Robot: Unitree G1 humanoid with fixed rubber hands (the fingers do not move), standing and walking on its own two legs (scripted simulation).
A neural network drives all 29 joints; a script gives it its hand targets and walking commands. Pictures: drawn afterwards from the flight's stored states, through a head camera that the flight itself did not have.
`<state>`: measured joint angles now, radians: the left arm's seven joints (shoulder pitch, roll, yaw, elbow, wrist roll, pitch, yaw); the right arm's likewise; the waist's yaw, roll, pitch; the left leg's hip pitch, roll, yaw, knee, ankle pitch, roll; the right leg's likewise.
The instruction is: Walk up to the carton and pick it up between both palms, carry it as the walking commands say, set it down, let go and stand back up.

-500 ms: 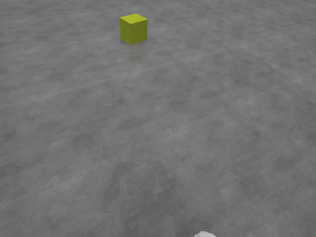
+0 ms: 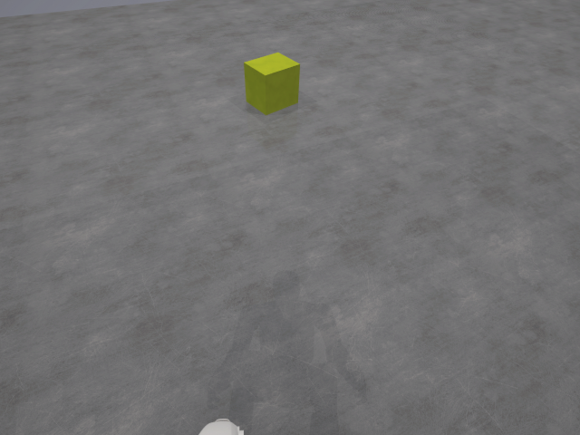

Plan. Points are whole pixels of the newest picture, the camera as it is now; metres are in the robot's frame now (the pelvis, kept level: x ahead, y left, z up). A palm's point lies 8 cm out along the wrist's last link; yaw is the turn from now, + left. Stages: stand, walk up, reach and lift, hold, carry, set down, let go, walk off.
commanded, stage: walk up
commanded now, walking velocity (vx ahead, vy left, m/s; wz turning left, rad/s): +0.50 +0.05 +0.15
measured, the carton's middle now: (272, 83) +2.34 +0.10 -0.64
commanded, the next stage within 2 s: none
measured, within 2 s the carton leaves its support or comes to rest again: neither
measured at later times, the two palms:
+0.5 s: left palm (91, 334) +0.33 +0.36 -0.14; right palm (363, 346) +0.30 -0.12 -0.10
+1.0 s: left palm (162, 221) +0.60 +0.30 -0.13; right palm (367, 212) +0.64 -0.19 -0.13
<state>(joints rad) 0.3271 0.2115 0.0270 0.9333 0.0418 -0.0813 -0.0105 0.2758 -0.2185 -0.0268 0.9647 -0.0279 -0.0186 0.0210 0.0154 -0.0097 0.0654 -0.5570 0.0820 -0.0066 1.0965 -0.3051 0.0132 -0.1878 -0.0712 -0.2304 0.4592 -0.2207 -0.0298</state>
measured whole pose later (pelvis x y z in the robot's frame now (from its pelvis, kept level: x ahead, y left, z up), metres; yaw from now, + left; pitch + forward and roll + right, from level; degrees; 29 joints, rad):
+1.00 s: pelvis +0.60 +0.06 +0.00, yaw +4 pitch -2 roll +2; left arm 0.31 0.19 0.03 1.01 0.03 -0.07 -0.01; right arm 0.28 -0.22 -0.05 1.00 -0.02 -0.04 0.01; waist 0.00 -0.03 0.06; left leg -0.44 0.10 0.02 1.12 -0.30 0.00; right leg -0.20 -0.03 -0.20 0.42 -0.20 -0.08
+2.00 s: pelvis +1.21 +0.15 -0.03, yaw +6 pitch +3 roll -2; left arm 0.12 0.17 0.02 0.97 0.03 -0.03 -0.05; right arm 0.51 -0.18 -0.04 1.12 -0.01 -0.06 -0.01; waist -0.07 0.03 0.04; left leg 0.08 0.14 0.10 0.58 -0.53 -0.05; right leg -0.50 -0.02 -0.21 0.59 -0.13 -0.05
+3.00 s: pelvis +1.72 +0.25 +0.02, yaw +7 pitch -1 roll -5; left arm 0.13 0.21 0.04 0.95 0.02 0.01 -0.06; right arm 0.56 -0.12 -0.04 1.13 -0.02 -0.08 0.00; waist -0.10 -0.01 0.00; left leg 0.05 0.14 0.08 0.21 -0.25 -0.03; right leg -0.61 -0.10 -0.10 0.75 0.04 0.05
